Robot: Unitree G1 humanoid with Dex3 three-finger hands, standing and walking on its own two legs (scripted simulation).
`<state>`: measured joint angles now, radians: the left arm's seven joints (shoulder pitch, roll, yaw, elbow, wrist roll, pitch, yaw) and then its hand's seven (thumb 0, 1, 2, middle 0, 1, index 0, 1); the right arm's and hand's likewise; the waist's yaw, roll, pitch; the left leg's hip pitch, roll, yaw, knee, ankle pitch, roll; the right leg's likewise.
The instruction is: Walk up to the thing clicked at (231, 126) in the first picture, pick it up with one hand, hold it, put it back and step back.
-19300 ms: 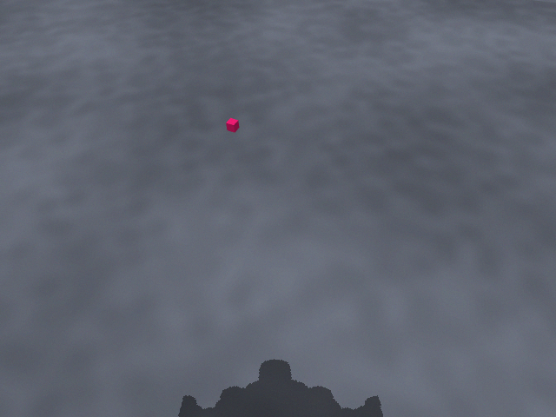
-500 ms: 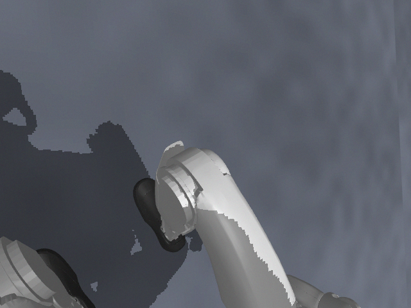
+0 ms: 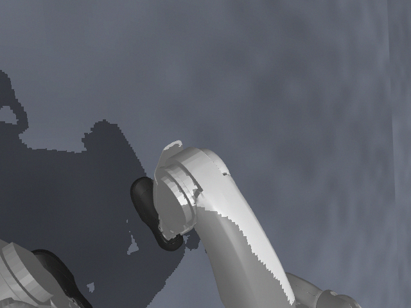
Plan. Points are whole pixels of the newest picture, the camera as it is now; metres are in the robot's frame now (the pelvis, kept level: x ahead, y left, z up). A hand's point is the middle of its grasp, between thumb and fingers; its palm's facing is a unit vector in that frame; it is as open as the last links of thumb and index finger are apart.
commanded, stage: close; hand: left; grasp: from above
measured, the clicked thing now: out of the picture +0.46 +0.36 -0.30
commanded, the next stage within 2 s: settle in 0.84 s
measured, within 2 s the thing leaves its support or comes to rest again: leaves its support in 1.36 s
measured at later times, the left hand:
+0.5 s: hand out of the picture +0.46 +0.34 -0.27, palm faces -0.02 -0.43 -0.90, open 8.5 cm
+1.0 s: hand out of the picture +0.46 +0.34 -0.27, palm faces -0.02 -0.42 -0.90, open 8.4 cm
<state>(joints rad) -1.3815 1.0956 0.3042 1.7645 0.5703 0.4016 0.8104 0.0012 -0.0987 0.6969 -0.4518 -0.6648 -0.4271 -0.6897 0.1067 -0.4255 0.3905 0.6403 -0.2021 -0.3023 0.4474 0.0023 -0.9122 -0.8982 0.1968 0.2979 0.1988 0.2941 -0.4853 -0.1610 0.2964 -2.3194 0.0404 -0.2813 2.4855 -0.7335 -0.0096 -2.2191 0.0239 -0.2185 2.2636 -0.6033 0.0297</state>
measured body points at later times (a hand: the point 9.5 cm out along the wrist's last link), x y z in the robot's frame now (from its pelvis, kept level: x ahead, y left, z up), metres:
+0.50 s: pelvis +0.00 +0.00 +0.00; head +0.33 +0.11 +0.29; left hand +0.46 +0.36 -0.21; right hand +0.00 -0.24 -0.03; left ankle +0.06 +0.13 -0.29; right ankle +0.13 -0.11 -0.29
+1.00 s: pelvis +0.00 +0.00 +0.00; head +0.33 +0.11 +0.29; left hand +0.46 +0.36 -0.21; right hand +0.00 -0.24 -0.04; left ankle +0.06 +0.13 -0.29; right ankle +0.13 -0.11 -0.29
